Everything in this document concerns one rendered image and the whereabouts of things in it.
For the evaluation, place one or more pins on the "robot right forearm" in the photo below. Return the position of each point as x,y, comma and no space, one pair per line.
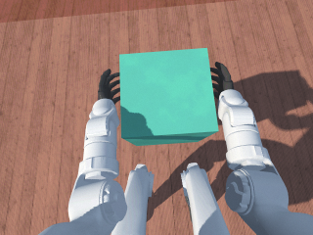
244,146

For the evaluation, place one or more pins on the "left robot hand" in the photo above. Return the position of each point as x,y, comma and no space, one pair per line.
105,87

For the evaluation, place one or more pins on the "right robot upper arm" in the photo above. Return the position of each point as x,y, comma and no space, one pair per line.
261,199

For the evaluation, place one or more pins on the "right robot hand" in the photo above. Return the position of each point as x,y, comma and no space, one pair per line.
223,79

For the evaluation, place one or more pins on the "right robot thigh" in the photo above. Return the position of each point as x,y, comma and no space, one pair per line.
206,215

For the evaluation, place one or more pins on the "carton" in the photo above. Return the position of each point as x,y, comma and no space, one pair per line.
166,97

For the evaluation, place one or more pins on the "robot left forearm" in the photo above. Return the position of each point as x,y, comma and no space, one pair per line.
100,144

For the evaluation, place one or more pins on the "left robot upper arm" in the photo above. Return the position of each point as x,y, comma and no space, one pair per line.
93,209

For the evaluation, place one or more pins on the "right robot foot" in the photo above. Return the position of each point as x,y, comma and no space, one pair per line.
186,199

